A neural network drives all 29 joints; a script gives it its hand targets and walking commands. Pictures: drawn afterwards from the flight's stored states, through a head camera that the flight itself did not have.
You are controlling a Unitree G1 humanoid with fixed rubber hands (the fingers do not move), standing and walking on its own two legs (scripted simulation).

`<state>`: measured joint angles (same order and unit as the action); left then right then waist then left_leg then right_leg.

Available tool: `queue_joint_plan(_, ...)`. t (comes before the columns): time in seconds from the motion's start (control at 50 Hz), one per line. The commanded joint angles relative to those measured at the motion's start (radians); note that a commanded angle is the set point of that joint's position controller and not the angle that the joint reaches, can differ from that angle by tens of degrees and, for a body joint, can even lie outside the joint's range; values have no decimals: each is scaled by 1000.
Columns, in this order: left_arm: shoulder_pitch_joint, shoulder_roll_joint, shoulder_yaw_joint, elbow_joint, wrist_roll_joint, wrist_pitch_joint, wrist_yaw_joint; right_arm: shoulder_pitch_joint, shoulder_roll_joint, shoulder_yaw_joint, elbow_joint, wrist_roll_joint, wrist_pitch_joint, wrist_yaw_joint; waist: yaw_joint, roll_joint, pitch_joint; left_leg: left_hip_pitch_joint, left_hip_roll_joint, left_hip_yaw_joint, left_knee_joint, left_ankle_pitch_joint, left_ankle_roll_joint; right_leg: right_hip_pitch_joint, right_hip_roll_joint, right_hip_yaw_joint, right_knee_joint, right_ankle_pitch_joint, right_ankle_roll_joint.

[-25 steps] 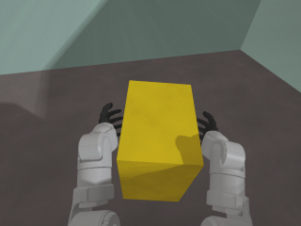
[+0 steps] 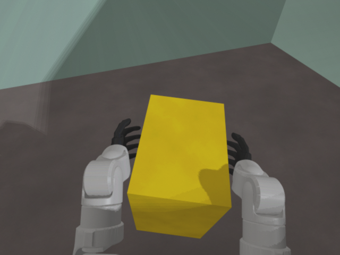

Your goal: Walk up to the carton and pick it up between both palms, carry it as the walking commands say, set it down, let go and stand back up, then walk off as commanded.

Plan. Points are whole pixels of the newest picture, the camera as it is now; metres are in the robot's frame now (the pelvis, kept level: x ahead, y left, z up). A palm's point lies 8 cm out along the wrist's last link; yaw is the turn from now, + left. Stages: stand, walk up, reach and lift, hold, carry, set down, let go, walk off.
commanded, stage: carry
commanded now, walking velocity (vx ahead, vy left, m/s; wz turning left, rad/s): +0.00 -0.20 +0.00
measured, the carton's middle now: (177, 171) +0.31 +0.00 +0.02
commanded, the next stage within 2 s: none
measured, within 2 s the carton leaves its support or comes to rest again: neither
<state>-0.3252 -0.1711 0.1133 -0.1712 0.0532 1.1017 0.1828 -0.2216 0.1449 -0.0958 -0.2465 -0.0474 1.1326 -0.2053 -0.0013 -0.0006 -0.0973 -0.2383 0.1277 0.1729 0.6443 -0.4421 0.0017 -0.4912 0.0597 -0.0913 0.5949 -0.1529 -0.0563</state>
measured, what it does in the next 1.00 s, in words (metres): walks backwards: right foot, then left foot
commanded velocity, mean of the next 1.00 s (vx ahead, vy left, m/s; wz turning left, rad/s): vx -0.20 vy -0.20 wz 0.00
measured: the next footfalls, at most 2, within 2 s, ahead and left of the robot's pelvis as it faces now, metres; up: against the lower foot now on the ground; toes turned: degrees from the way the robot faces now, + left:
right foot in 0.76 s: -0.07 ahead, -0.29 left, +0.00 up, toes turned -8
left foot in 0.98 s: -0.08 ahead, -0.04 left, +0.00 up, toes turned +4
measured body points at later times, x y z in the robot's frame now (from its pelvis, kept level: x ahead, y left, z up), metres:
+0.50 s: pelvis -0.03 -0.05 -0.02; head -0.07 -0.08 +0.43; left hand +0.27 +0.07 +0.10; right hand +0.25 -0.20 +0.08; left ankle -0.07 +0.14 -0.71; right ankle +0.08 -0.07 -0.72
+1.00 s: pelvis -0.13 -0.09 -0.02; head -0.08 -0.07 +0.43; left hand +0.19 +0.01 +0.04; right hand +0.15 -0.25 +0.05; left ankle -0.12 -0.04 -0.73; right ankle -0.11 -0.28 -0.71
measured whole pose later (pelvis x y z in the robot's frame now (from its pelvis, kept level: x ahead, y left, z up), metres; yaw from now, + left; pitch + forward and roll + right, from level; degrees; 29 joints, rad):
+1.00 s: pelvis -0.13 -0.09 -0.02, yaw -3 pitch +1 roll -4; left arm -0.27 -0.15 0.08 -0.26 0.03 1.08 0.18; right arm -0.20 0.14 -0.06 -0.33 -0.05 1.14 -0.22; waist -0.03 0.01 0.08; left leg -0.42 0.05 0.11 0.83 -0.41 0.00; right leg -0.47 -0.08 -0.04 0.85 -0.38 0.05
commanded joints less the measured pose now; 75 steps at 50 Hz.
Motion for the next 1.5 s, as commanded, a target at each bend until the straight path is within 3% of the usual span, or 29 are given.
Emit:
queue_joint_plan(0.0,-167,-872,-560,-65,-193,13,-112,-436,908,575,-127,253,-3,124,-12,-99,-315,210,75,-36,-116,-43,45,186,-152,100,-183,486,235)
queue_joint_plan(0.16,-202,-892,-568,-74,-206,21,-114,-491,925,570,-141,258,7,118,-2,22,-275,159,184,-118,-138,-73,63,122,-153,119,-92,124,250)
queue_joint_plan(0.24,-209,-889,-552,-74,-209,27,-111,-494,920,565,-140,253,15,108,1,-54,-244,105,139,-53,-92,-101,42,144,-162,135,-156,123,260)
queue_joint_plan(0.3,-196,-880,-541,-59,-205,32,-106,-464,903,559,-137,243,22,101,-13,-161,-262,184,79,35,-115,-168,35,139,-170,101,-209,466,384)
queue_joint_plan(0.34,-230,-892,-553,-65,-208,35,-106,-494,921,559,-142,249,21,99,-28,21,-260,192,232,-93,-209,-112,97,80,-145,102,63,282,455)
queue_joint_plan(0.36,-219,-901,-561,-61,-209,34,-106,-519,927,556,-148,257,19,101,-7,235,-252,76,354,-230,-164,15,128,91,-166,184,255,-166,352)
queue_joint_plan(0.38,-230,-898,-566,-70,-212,32,-107,-552,932,564,-163,264,19,104,11,260,-222,-59,375,-264,-100,118,136,121,-171,234,325,-395,250)
queue_joint_plan(0.44,-213,-881,-498,-61,-191,36,-108,-580,913,580,-162,253,35,111,46,-143,-34,-265,138,-57,141,-102,-47,136,-237,331,-153,-225,147)
queue_joint_plan(0.46,-227,-864,-482,-77,-206,44,-109,-543,893,571,-161,247,37,110,10,-385,-29,-199,-23,40,311,-230,-56,72,-293,404,-406,2,219)
queue_joint_plan(0.48,-212,-847,-477,-65,-207,50,-110,-496,875,560,-131,230,41,102,-10,-411,-75,-43,-68,43,339,-231,2,30,-246,262,-516,80,343)
queue_joint_plan(0.52,-250,-860,-488,-32,-188,50,-109,-456,904,557,-94,204,41,86,-73,-463,-114,406,-88,242,106,-388,66,-206,-81,-90,-499,553,898)
queue_joint_plan(0.54,-300,-903,-518,-19,-194,40,-109,-424,950,542,-67,206,32,77,-151,-64,-169,369,128,172,-311,-333,231,-143,107,-251,382,493,1105)
queue_joint_plan(0.56,-264,-951,-552,-25,-211,24,-106,-558,955,541,-113,258,7,90,-66,832,-287,-81,644,-413,-299,62,289,-84,-53,145,1414,-697,656)
queue_joint_plan(0.58,-259,-900,-582,-70,-238,12,-117,-528,911,545,-174,249,5,101,-1,437,-147,-282,448,-327,-215,331,225,-29,-203,454,1273,-656,324)
queue_joint_plan(0.62,-272,-975,-520,-155,-209,-16,-106,-718,954,614,-380,295,-5,113,58,-19,-118,-213,334,-131,-113,234,58,-57,-156,331,851,-455,118)
queue_joint_plan(0.64,-285,-934,-485,-207,-214,-26,-93,-736,923,619,-370,320,-5,130,69,49,-130,-79,249,-18,-22,383,-31,-40,-178,216,475,-393,90)
queue_joint_plan(0.7,-187,-888,-512,-175,-214,-10,-75,-427,874,550,-215,253,7,104,40,91,-292,33,110,-28,289,573,-36,249,-145,28,-99,199,86)
queue_joint_plan(0.74,-132,-845,-525,-152,-232,6,-84,-248,843,527,-136,205,13,96,-2,-362,-341,-375,-23,-95,583,-311,-71,568,-377,289,84,1460,37)
queue_joint_plan(0.76,-93,-833,-535,-100,-224,4,-92,-222,820,517,-83,183,9,92,2,-366,-333,-405,-23,-130,632,-333,-60,555,-407,305,85,1528,-11)
queue_joint_plan(0.82,-174,-865,-558,-209,-239,-16,-115,-421,909,593,-174,258,-19,111,18,-298,-259,-443,-60,-115,671,-215,-48,469,-376,224,76,1194,-71)
queue_joint_plan(0.9,-146,-977,-579,-204,-218,-42,-109,-518,951,643,-308,317,-55,140,0,-248,-312,-213,-60,-44,170,25,-41,359,-324,111,112,966,-84)
queue_joint_plan(0.94,-116,-984,-605,-195,-212,-46,-95,-438,946,618,-286,295,-61,151,-40,-55,-337,94,68,-182,-197,659,6,124,-242,39,260,309,11)
queue_joint_plan(0.96,-88,-989,-625,-195,-206,-40,-88,-411,921,589,-264,289,-62,155,0,259,-313,274,333,-570,-201,1238,109,-172,-100,5,409,-454,86)
queue_joint_plan(0.98,-107,-960,-639,-216,-200,-45,-84,-340,914,565,-227,282,-64,161,7,309,-310,286,371,-590,-152,1443,149,-194,-99,96,547,-553,93)
queue_joint_plan(1.06,-202,-1007,-681,-287,-250,-45,-89,-338,901,525,-285,257,-69,184,-8,142,-240,226,230,-387,-203,1089,93,-164,-94,124,638,-364,91)
queue_joint_plan(1.2,-179,-960,-709,-243,-263,11,-63,-191,816,428,-197,185,-35,162,-14,196,-292,350,174,-318,-206,981,32,-145,-77,113,548,-301,103)
queue_joint_plan(1.32,-223,-896,-680,-200,-239,64,-46,-247,753,407,-162,170,12,147,-15,230,-162,-46,223,-401,-488,-138,25,-31,-84,86,478,-270,85)
queue_joint_plan(1.44,-211,-929,-637,-132,-241,77,-49,-307,779,424,-181,179,23,121,10,300,-218,-190,129,-229,-537,-115,-71,260,-19,-66,121,-316,38)
queue_joint_plan(1.48,-213,-970,-646,-156,-259,59,-57,-302,825,445,-201,185,10,115,23,153,-318,-93,78,-163,-342,-36,-61,298,-37,-27,-104,-294,22)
